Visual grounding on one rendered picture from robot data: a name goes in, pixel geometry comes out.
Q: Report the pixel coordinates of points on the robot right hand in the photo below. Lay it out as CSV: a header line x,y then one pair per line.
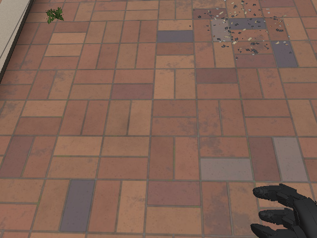
x,y
301,222

